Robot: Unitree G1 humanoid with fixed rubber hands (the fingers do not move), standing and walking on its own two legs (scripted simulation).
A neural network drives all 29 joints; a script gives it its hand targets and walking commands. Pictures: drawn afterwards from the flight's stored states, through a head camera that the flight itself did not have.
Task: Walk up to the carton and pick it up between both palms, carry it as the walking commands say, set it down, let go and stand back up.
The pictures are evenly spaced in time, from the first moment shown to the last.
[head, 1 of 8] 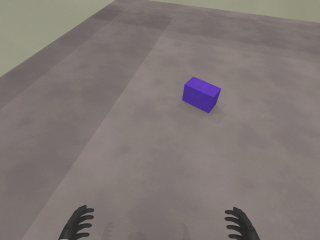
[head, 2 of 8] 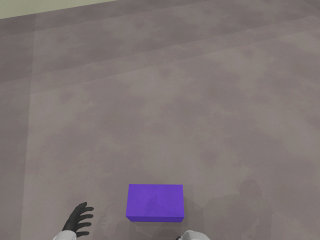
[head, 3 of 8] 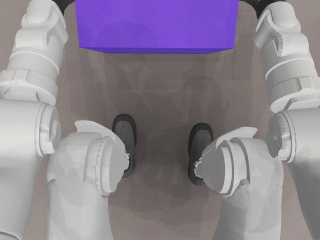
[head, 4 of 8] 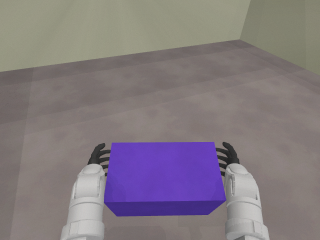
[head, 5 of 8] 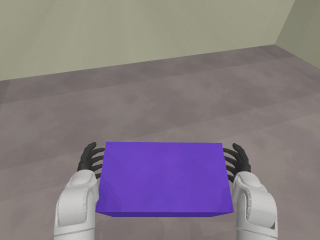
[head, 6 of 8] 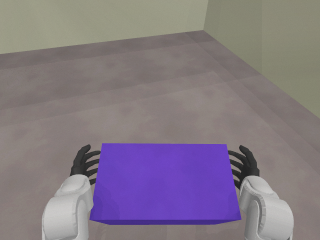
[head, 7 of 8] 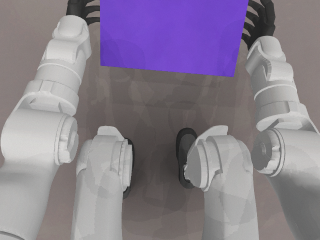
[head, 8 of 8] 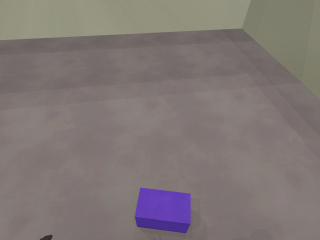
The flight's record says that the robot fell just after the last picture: no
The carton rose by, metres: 0.71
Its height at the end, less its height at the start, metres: +0.00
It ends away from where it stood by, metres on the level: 1.28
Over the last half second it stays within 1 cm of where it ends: yes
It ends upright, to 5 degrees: yes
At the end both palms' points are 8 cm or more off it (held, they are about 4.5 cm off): yes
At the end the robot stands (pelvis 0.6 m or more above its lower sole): yes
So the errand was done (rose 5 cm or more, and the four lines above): yes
